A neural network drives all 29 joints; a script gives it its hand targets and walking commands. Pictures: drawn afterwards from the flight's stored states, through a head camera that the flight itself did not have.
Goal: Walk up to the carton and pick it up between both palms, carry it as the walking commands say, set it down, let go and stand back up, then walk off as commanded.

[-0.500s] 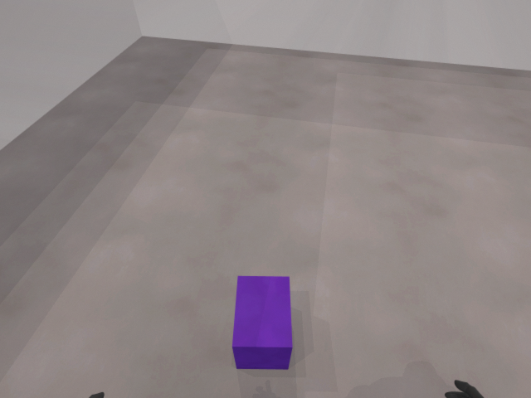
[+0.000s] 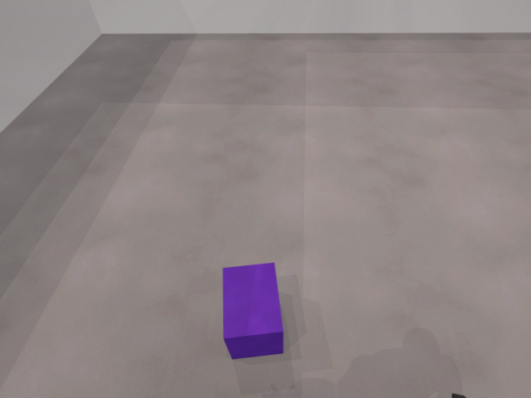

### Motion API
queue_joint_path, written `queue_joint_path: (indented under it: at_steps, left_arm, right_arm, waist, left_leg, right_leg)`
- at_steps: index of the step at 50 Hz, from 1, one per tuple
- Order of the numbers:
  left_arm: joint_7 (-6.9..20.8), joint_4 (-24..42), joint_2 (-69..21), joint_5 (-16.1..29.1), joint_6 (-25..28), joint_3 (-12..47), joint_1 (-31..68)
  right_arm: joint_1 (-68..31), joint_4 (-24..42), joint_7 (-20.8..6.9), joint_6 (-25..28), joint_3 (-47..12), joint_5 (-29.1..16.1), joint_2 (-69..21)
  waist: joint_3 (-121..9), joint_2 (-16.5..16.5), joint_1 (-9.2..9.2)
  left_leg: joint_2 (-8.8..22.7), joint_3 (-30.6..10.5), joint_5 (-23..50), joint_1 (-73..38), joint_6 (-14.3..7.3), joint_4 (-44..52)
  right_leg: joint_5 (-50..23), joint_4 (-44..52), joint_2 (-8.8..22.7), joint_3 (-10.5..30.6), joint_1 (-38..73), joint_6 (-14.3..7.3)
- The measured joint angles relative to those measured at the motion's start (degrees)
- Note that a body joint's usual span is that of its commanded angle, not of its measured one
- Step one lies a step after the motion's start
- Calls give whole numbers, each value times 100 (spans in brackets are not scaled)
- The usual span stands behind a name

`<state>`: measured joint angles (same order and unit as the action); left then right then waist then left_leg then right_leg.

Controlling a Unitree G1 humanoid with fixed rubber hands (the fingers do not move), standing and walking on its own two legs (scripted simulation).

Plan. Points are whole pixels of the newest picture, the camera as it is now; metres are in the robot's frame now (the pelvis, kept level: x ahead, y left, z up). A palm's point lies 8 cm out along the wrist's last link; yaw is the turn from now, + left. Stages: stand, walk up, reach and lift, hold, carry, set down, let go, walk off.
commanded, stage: walk off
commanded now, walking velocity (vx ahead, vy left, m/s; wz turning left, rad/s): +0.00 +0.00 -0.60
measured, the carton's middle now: (253, 311) +0.50 +0.11 -0.65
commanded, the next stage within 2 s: none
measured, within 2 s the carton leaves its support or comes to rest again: neither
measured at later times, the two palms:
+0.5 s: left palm out of the picture +0.10 +0.23 -0.11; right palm out of the picture +0.05 -0.34 -0.10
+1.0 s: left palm (200, 363) +0.19 +0.14 -0.11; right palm out of the picture -0.11 -0.33 -0.14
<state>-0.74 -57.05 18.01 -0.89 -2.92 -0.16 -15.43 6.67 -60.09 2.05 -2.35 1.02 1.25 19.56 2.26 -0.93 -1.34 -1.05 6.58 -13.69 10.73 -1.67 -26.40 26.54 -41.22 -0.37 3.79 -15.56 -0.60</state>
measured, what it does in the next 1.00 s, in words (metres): steps on the spot, turning right: left foot, then right foot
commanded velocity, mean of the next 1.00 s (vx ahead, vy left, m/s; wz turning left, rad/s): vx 0.00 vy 0.00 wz -0.60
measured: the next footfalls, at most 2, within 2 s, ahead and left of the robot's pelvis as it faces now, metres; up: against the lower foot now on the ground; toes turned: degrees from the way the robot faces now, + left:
left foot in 0.60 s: +0.05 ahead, +0.10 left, +0.00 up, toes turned -19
right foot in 0.98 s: -0.07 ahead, -0.15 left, +0.00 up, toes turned -34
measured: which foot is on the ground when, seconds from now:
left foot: down 0.00-0.08, up 0.10-0.58, down 0.60-1.00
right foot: down 0.00-0.58, up 0.60-0.96, down 0.98-1.00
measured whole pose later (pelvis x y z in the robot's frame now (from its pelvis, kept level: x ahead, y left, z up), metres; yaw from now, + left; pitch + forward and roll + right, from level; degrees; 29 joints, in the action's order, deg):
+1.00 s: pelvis -0.03 -0.05 -0.01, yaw -32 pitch +0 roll +0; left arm 1.6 -47.6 17.0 -0.5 -2.8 -3.5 -11.5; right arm 10.8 -49.8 0.8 -2.0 2.5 1.4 18.4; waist 4.9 2.0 0.4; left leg 9.4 9.7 -22.2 12.4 4.1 -37.4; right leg 18.8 -35.3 0.5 -2.1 -14.5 1.7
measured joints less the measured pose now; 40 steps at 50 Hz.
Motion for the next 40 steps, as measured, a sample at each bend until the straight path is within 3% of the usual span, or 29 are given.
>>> queue_joint_path:
  at_steps: [3,5,8,10,13,18,23,29,31,33,36,40]
  left_arm:
    - [-1,48,-14,3,22,-35,-108]
    - [-29,51,-80,4,71,-65,-155]
    - [-8,125,-197,-87,101,-70,-180]
    - [7,189,-237,-79,76,-100,-170]
    - [-7,312,-213,-32,34,-144,-74]
    - [-41,458,-155,-25,60,-218,133]
    - [-41,617,-65,-57,12,-306,222]
    - [10,686,-23,-10,-74,-357,264]
    - [4,711,19,31,-84,-399,298]
    - [-2,731,73,-20,-70,-457,287]
    - [54,734,192,-46,-78,-509,155]
    - [170,707,224,-22,-141,-528,42]
  right_arm:
    - [45,16,15,-21,-3,-7,-56]
    - [54,17,-27,-50,10,-25,-63]
    - [52,88,-36,-137,34,-36,-80]
    - [-31,158,-47,-158,26,-52,-99]
    - [-152,296,-75,-113,27,-56,-85]
    - [-276,460,-59,-62,76,-59,-28]
    - [-369,592,-35,-9,12,-109,-148]
    - [-280,775,-19,134,5,-139,-158]
    - [-154,798,22,187,2,-91,-166]
    - [-35,771,62,108,-28,-33,-238]
    - [90,835,69,39,-54,4,-339]
    - [172,956,64,85,-70,20,-442]
  waist:
    - [65,43,12]
    - [122,157,23]
    - [122,180,26]
    - [126,114,10]
    - [152,53,46]
    - [117,109,93]
    - [82,3,-26]
    - [-1,-38,-14]
    - [-10,-68,23]
    - [-13,-163,-58]
    - [-94,-246,-27]
    - [-59,-259,-10]
  left_leg:
    - [191,124,-149,120,143,-303]
    - [408,101,-346,275,258,-756]
    - [304,-375,-1277,847,369,-2250]
    - [238,-507,-1411,1147,383,-2920]
    - [275,-639,-1278,1357,428,-3134]
    - [356,-839,-1137,1363,523,-2735]
    - [257,-947,-1140,1148,574,-2044]
    - [136,-922,-613,403,525,-374]
    - [156,-848,-133,300,345,-110]
    - [202,-637,-193,184,215,-115]
    - [307,-411,-236,40,188,17]
    - [423,-134,-283,-51,235,27]
  right_leg:
    - [-358,377,136,-181,138,5]
    - [-917,641,-32,-187,208,-62]
    - [-912,812,-218,-115,209,-259]
    - [-1083,1083,-286,29,220,-320]
    - [-1358,1412,-384,178,221,-359]
    - [-1536,1575,-562,335,113,-390]
    - [-1661,1629,-657,639,-15,-338]
    - [-1684,1493,-830,965,-184,-134]
    - [-988,836,-864,885,-437,21]
    - [-375,-356,-792,570,-797,146]
    - [-296,-1618,-512,143,-1115,308]
    - [-236,-1945,-110,-39,-1059,459]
